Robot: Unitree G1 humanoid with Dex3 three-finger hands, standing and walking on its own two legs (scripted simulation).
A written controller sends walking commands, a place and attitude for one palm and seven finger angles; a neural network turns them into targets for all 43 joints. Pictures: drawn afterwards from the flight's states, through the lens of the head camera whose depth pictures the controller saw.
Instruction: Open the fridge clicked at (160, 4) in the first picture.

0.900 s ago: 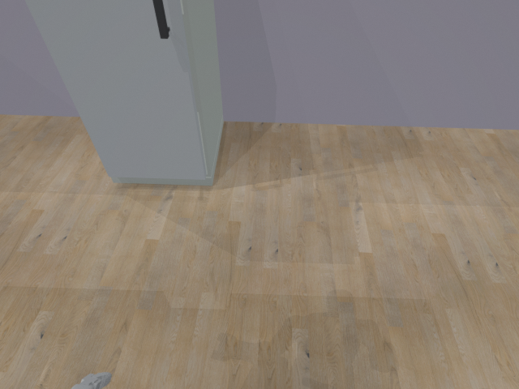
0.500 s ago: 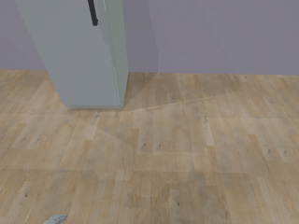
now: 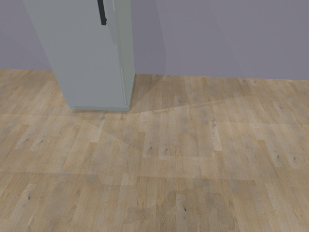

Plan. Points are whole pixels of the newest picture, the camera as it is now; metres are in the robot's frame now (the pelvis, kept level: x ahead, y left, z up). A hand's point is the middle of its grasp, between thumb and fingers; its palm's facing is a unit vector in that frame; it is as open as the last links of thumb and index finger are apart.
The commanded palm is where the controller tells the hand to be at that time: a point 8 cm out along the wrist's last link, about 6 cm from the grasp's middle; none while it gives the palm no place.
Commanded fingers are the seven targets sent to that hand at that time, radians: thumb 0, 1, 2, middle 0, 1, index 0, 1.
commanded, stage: look at it before walking up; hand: right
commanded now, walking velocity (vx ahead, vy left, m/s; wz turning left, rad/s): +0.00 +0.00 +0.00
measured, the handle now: out of the picture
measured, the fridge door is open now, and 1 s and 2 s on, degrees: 0 0 0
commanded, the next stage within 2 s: walk to a spot facing it in 0.54 s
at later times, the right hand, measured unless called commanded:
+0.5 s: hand out of the picture +0.07 -0.24 -0.16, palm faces -0.03 +0.94 -0.33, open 7.4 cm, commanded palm none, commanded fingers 0.00 -0.90 -0.90 0.20 0.30 0.20 0.30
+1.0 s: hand out of the picture +0.06 -0.19 -0.18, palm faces -0.14 +0.95 -0.27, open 7.4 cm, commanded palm none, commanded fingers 0.00 -0.90 -0.90 0.20 0.30 0.20 0.30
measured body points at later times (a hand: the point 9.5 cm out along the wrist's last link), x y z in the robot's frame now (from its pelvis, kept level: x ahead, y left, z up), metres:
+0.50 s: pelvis +0.00 +0.00 +0.00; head +0.00 +0.00 +0.45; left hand +0.08 +0.30 -0.13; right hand +0.08 -0.29 -0.13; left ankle +0.00 +0.12 -0.74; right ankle +0.00 -0.12 -0.74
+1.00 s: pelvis -0.01 +0.01 -0.02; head +0.01 +0.03 +0.43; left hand +0.04 +0.28 -0.17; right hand +0.07 -0.24 -0.16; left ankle -0.02 +0.11 -0.73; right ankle +0.00 -0.12 -0.74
